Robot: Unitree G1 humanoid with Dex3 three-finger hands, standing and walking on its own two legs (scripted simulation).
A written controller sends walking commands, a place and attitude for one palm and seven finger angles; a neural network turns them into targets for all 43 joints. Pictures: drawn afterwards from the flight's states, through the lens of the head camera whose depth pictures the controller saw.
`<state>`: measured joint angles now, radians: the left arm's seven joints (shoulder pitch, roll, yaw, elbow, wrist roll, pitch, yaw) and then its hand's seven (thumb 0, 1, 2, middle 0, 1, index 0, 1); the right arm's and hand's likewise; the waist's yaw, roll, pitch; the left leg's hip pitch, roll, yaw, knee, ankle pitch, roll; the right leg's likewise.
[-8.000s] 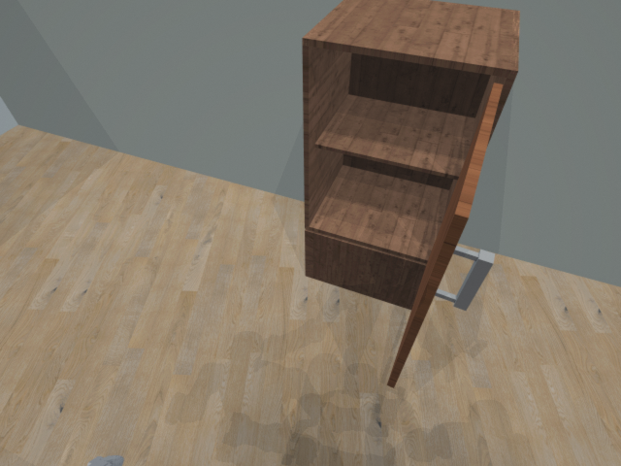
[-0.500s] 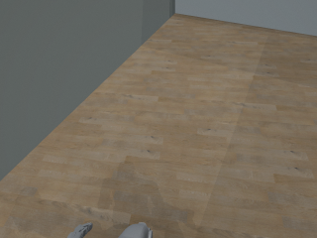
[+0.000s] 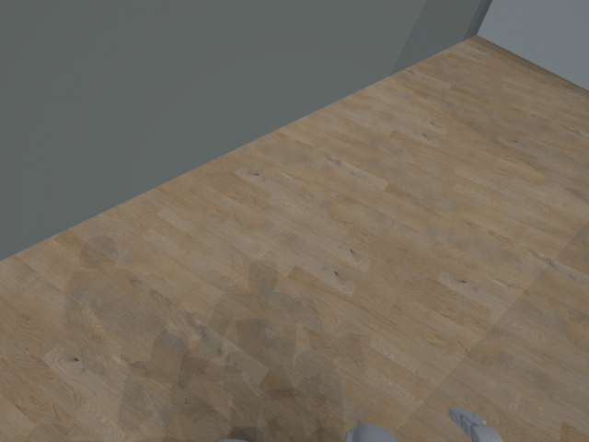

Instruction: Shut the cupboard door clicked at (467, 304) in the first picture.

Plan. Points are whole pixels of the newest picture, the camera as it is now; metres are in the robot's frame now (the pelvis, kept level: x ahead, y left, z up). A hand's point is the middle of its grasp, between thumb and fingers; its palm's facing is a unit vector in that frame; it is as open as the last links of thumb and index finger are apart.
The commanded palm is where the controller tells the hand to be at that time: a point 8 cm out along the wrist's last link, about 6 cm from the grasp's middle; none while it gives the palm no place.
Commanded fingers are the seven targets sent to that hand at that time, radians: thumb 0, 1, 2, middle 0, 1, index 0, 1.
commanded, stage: walk to a spot facing it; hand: left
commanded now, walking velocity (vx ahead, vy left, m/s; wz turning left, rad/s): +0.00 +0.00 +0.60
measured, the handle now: out of the picture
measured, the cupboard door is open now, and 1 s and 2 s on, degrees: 86 86 86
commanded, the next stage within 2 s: none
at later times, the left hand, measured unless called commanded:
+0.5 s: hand out of the picture +0.03 +0.17 -0.14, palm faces +0.30 -0.91 -0.28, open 7.4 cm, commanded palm none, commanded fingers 0.00 0.90 0.90 -0.20 -0.30 -0.20 -0.30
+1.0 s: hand out of the picture -0.03 +0.24 -0.15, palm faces +0.59 -0.77 -0.26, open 7.4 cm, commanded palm none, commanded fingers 0.00 0.90 0.90 -0.20 -0.30 -0.20 -0.30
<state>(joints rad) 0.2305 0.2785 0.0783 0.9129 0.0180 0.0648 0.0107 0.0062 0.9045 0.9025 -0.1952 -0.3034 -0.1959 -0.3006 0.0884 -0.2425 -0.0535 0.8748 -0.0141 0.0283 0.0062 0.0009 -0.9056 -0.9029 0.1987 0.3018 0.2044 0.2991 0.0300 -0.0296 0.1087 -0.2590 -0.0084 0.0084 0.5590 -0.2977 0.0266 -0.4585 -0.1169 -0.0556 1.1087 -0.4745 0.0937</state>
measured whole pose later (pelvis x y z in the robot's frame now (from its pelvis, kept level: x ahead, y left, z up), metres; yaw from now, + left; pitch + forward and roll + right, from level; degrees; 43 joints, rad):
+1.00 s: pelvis +0.00 +0.00 +0.01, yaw +36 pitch +0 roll -1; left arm 0.14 0.25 0.07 0.86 0.02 0.06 0.01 0.00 0.90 0.90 -0.19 -0.30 -0.20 -0.30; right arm 0.19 -0.21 -0.06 0.91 -0.02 0.04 0.01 0.00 -0.90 -0.90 0.20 0.30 0.21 0.30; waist -0.02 0.00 0.07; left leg -0.26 -0.06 -0.09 0.47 -0.21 0.04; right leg -0.43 -0.07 0.00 0.94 -0.43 0.10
